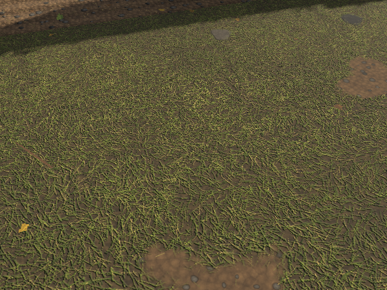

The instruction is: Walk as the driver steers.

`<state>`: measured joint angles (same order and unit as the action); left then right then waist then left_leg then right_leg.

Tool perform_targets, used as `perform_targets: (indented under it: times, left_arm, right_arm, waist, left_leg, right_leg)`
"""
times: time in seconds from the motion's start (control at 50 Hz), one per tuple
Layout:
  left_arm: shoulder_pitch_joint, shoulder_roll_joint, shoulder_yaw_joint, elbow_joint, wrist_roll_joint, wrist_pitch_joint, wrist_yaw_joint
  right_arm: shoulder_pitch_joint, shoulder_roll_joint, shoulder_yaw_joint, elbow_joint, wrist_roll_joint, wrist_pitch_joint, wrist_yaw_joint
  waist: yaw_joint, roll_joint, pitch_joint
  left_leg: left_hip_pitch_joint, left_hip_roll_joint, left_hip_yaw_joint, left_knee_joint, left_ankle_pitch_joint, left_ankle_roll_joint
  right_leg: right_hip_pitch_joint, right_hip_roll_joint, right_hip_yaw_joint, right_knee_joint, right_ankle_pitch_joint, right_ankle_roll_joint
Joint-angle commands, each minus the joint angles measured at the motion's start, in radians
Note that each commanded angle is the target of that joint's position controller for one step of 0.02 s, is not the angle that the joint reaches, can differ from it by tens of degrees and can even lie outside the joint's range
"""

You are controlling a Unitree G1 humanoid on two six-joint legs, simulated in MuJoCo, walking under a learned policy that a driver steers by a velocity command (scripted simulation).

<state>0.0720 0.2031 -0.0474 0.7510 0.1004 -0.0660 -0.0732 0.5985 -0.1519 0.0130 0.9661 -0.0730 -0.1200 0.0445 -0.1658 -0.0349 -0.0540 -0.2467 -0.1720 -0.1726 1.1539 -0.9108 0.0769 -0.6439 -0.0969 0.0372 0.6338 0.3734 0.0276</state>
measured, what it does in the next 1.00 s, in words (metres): goes down, turning left: right foot 0.19 m lower, then left foot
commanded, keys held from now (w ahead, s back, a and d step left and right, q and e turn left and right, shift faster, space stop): w+q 0.52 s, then w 0.48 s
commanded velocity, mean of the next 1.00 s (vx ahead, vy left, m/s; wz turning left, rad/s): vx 0.50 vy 0.00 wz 0.43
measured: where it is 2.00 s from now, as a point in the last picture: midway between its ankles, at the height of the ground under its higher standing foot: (78, 241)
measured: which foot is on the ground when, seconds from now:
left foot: down 0.00-0.06, up 0.08-0.62, down 0.64-1.00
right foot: up 0.00-0.04, down 0.06-0.66, up 0.68-1.00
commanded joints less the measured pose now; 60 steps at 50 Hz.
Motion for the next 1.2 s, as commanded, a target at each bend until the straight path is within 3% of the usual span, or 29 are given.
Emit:
perform_targets:
  times: [0.02, 0.06, 0.08, 0.1, 0.12, 0.14, 0.16, 0.18, 0.2, 0.24, 0.32, 0.44, 0.58, 0.64, 0.66, 0.68, 0.7, 0.72, 0.76, 0.8, 0.9, 0.96, 1.04, 1.06, 1.08, 1.1, 1.14, 1.16, 1.2]
  left_arm:
    - [0.249, 0.099, 0.027, 0.028, -0.009, -0.002, 0.008]
    - [0.583, 0.240, 0.092, 0.182, -0.017, 0.002, 0.030]
    - [0.690, 0.253, 0.107, 0.190, -0.003, -0.007, 0.017]
    - [0.554, 0.276, 0.107, 0.114, -0.005, -0.005, -0.011]
    - [0.494, 0.226, 0.102, 0.099, 0.028, 0.012, -0.010]
    - [0.398, 0.195, 0.089, 0.090, -0.002, 0.018, -0.015]
    - [0.359, 0.072, 0.050, 0.105, 0.001, 0.007, -0.013]
    - [0.246, -0.032, 0.013, 0.070, 0.000, -0.029, 0.007]
    - [0.200, -0.038, 0.013, 0.060, 0.003, -0.050, 0.024]
    - [0.260, -0.023, 0.016, 0.107, -0.034, -0.086, 0.068]
    - [0.471, 0.092, 0.056, 0.242, -0.013, -0.079, 0.068]
    - [0.460, 0.052, 0.062, 0.261, -0.002, -0.076, 0.076]
    - [0.565, 0.128, 0.111, 0.335, -0.023, -0.036, 0.084]
    - [0.514, 0.158, 0.123, 0.335, 0.004, -0.018, 0.050]
    - [0.518, 0.064, 0.083, 0.290, 0.010, -0.032, 0.020]
    - [0.393, 0.085, 0.094, 0.253, -0.022, -0.038, -0.019]
    - [0.217, 0.069, 0.093, 0.192, -0.055, -0.041, -0.038]
    - [0.124, 0.082, 0.100, 0.171, -0.049, -0.049, -0.021]
    - [0.247, 0.054, 0.107, 0.195, -0.015, -0.038, 0.023]
    - [0.274, -0.031, 0.092, 0.200, -0.015, -0.017, 0.038]
    - [0.055, -0.005, 0.089, 0.125, -0.026, -0.016, 0.027]
    - [0.236, 0.033, 0.094, 0.177, -0.006, -0.039, -0.006]
    - [0.415, 0.143, 0.145, 0.196, -0.026, -0.070, 0.032]
    - [0.467, 0.176, 0.159, 0.206, -0.036, -0.076, 0.044]
    - [0.479, 0.198, 0.150, 0.190, -0.044, -0.065, 0.061]
    - [0.516, 0.170, 0.127, 0.200, -0.012, -0.066, 0.045]
    - [0.352, 0.132, 0.139, 0.198, -0.038, -0.082, 0.015]
    - [0.273, 0.053, 0.115, 0.181, -0.043, -0.071, 0.018]
    - [0.217, -0.027, 0.093, 0.179, -0.035, -0.065, 0.037]
  right_arm:
    - [-0.137, -0.221, -0.033, -0.082, 0.036, -0.001, 0.033]
    - [-0.128, -0.201, -0.018, -0.049, 0.031, 0.019, 0.061]
    - [0.063, -0.065, -0.004, -0.014, 0.017, 0.014, 0.076]
    - [0.199, -0.059, -0.008, -0.011, 0.012, 0.028, 0.085]
    - [0.070, -0.078, -0.006, -0.060, 0.016, 0.052, 0.074]
    - [-0.020, -0.092, -0.011, -0.100, 0.016, 0.063, 0.052]
    - [-0.107, -0.104, -0.017, -0.103, 0.018, 0.060, 0.029]
    - [-0.156, -0.051, 0.005, -0.117, 0.001, 0.047, 0.007]
    - [-0.187, -0.027, 0.014, -0.103, -0.011, 0.047, 0.018]
    - [-0.249, -0.055, 0.001, -0.084, -0.003, 0.051, 0.044]
    - [-0.415, -0.053, -0.001, -0.142, 0.021, 0.042, 0.048]
    - [-0.554, -0.060, -0.018, -0.186, 0.034, 0.071, 0.054]
    - [-0.686, -0.096, -0.046, -0.223, 0.019, 0.067, 0.037]
    - [-0.390, -0.206, -0.109, -0.115, 0.041, 0.032, 0.000]
    - [-0.142, -0.247, -0.118, -0.039, 0.048, 0.032, -0.015]
    - [0.091, -0.280, -0.123, 0.034, 0.007, 0.050, -0.033]
    - [0.098, -0.300, -0.147, 0.070, -0.017, 0.024, -0.041]
    - [-0.050, -0.284, -0.152, 0.050, 0.007, 0.006, -0.039]
    - [-0.220, -0.086, -0.095, 0.037, 0.045, -0.004, -0.022]
    - [-0.229, -0.024, -0.067, 0.033, 0.047, -0.003, -0.005]
    - [-0.194, -0.107, -0.066, 0.031, 0.012, -0.013, 0.027]
    - [-0.202, -0.139, -0.068, 0.035, -0.047, 0.011, 0.042]
    - [-0.255, -0.169, -0.075, 0.017, -0.021, 0.008, 0.031]
    - [-0.237, -0.188, -0.089, 0.012, 0.011, -0.003, 0.045]
    - [-0.048, -0.048, -0.056, 0.059, -0.008, -0.010, 0.057]
    - [-0.025, 0.017, -0.044, 0.044, 0.007, -0.023, 0.051]
    - [-0.247, -0.133, -0.083, -0.063, 0.035, -0.001, 0.009]
    - [-0.264, -0.107, -0.071, -0.075, 0.009, 0.010, -0.008]
    - [-0.238, 0.015, -0.031, -0.054, -0.033, 0.034, -0.026]
  waist:
    - [0.255, -0.017, 0.210]
    - [0.335, -0.051, 0.166]
    - [0.262, -0.200, -0.157]
    - [0.167, -0.211, -0.334]
    - [0.218, -0.114, -0.181]
    - [0.202, -0.100, -0.070]
    - [0.175, 0.008, 0.073]
    - [0.088, 0.043, 0.132]
    - [0.067, 0.021, 0.190]
    - [0.127, -0.042, 0.154]
    - [0.181, -0.006, 0.128]
    - [0.190, -0.017, 0.162]
    - [0.212, -0.083, 0.182]
    - [0.082, -0.094, 0.027]
    - [0.026, 0.068, -0.185]
    - [-0.052, 0.094, -0.286]
    - [-0.084, 0.045, -0.095]
    - [-0.038, 0.041, 0.059]
    - [0.106, 0.108, 0.084]
    - [0.166, 0.093, 0.125]
    - [0.150, 0.097, 0.131]
    - [0.216, 0.105, 0.116]
    - [0.328, 0.049, 0.109]
    - [0.347, -0.030, 0.071]
    - [0.275, -0.176, -0.132]
    - [0.247, -0.140, -0.120]
    - [0.231, 0.011, 0.160]
    - [0.206, 0.098, 0.103]
    - [0.153, 0.027, 0.149]
  left_leg:
    - [-0.602, 0.089, -0.244, -0.068, 0.089, 0.102]
    - [-0.439, 0.046, -0.189, 0.349, 0.348, -0.006]
    - [-0.606, -0.040, -0.081, 0.806, 0.154, -0.039]
    - [-0.737, 0.014, -0.002, 0.951, 0.161, -0.035]
    - [-0.872, 0.055, 0.030, 1.027, 0.248, -0.030]
    - [-0.994, 0.111, 0.015, 1.053, 0.386, -0.044]
    - [-0.991, 0.177, -0.003, 0.922, 0.600, -0.013]
    - [-0.829, 0.291, -0.070, 0.487, 0.889, 0.014]
    - [-0.695, 0.345, -0.028, 0.354, 0.916, 0.014]
    - [-0.526, 0.323, 0.059, 0.005, 1.003, -0.007]
    - [-0.610, 0.306, 0.067, -0.334, 1.008, -0.017]
    - [-0.517, 0.260, 0.146, -0.386, 1.059, -0.003]
    - [-0.392, 0.179, 0.245, -0.540, 0.697, 0.004]
    - [0.241, 0.077, 0.277, -0.522, 0.924, 0.084]
    - [0.734, 0.255, -0.007, -0.497, 1.006, 0.223]
    - [0.870, 0.448, -0.371, -0.753, 1.025, 0.314]
    - [0.795, 0.465, -0.388, -0.823, 0.945, 0.265]
    - [0.559, 0.434, -0.268, -0.855, 0.894, 0.228]
    - [0.227, 0.376, -0.118, -0.913, 0.919, 0.216]
    - [0.041, 0.380, -0.079, -0.994, 0.934, 0.212]
    - [-0.128, 0.296, 0.080, -1.007, 1.000, 0.156]
    - [-0.290, 0.299, 0.109, -0.851, 0.985, 0.134]
    - [-0.297, 0.281, 0.109, -0.472, 1.185, 0.113]
    - [-0.324, 0.196, 0.138, -0.224, 1.133, 0.122]
    - [-0.364, 0.106, 0.134, 0.182, 0.625, 0.041]
    - [-0.490, 0.051, 0.017, 0.417, 0.270, 0.002]
    - [-0.769, 0.185, -0.018, 0.481, 0.442, -0.038]
    - [-0.702, 0.211, -0.016, 0.414, 0.524, -0.047]
    - [-0.576, 0.278, 0.002, 0.176, 0.665, -0.063]
  right_leg:
    - [0.691, -0.008, -0.064, -0.161, 0.056, 0.012]
    - [0.879, -0.101, -0.030, -0.375, 0.100, -0.066]
    - [1.244, -0.226, 0.045, 0.108, 0.549, -0.285]
    - [1.282, -0.338, 0.215, 0.104, 0.533, -0.414]
    - [1.108, -0.360, 0.272, -0.029, 0.193, -0.380]
    - [0.894, -0.418, 0.415, -0.198, -0.535, -0.379]
    - [0.651, -0.343, 0.375, -0.308, -0.831, -0.306]
    - [0.416, -0.349, 0.302, -0.385, -0.627, -0.312]
    - [0.264, -0.314, 0.217, -0.449, -0.535, -0.315]
    - [0.246, -0.219, 0.026, -0.508, -0.512, -0.301]
    - [0.597, -0.284, -0.048, -0.467, -0.067, -0.314]
    - [0.697, -0.217, -0.260, -0.453, -0.020, -0.213]
    - [0.906, -0.252, -0.328, -0.379, 0.279, -0.208]
    - [0.553, -0.174, -0.386, -0.032, 0.369, -0.150]
    - [0.160, -0.080, -0.348, 0.240, -0.038, -0.067]
    - [0.009, 0.056, -0.229, 0.511, -0.909, -0.032]
    - [-0.185, 0.044, -0.057, 0.624, -0.940, -0.074]
    - [-0.195, -0.025, -0.002, 0.618, -0.872, -0.085]
    - [0.035, -0.072, 0.011, 0.555, -0.759, -0.120]
    - [0.142, -0.060, 0.000, 0.497, -0.736, -0.119]
    - [0.265, 0.018, -0.071, 0.118, -0.421, -0.061]
    - [0.437, 0.053, -0.062, 0.351, -0.261, -0.041]
    - [0.700, 0.116, -0.124, 0.247, -0.521, -0.056]
    - [0.787, 0.142, -0.140, 0.090, -0.597, -0.106]
    - [0.933, -0.121, 0.275, -0.032, -0.184, -0.386]
    - [0.893, -0.259, 0.531, -0.097, 0.262, -0.546]
    - [0.561, -0.342, 0.690, -0.238, -0.397, -0.527]
    - [0.462, -0.292, 0.599, -0.232, -0.466, -0.493]
    - [0.260, -0.168, 0.380, -0.268, -0.544, -0.405]
Keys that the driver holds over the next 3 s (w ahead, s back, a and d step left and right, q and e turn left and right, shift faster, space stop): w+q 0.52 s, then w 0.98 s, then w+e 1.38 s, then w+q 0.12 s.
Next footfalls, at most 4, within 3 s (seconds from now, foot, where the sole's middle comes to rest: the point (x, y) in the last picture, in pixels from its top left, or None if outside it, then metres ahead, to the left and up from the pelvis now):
0.06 right None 0.19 -0.15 -0.85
0.64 left None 0.41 0.18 -0.85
1.04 right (156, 279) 0.64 0.06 -0.85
1.60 left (52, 272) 0.82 0.50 -1.04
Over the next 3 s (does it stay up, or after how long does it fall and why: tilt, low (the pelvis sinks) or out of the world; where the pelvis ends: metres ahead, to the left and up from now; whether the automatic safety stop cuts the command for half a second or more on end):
stays up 1.41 0.32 -0.32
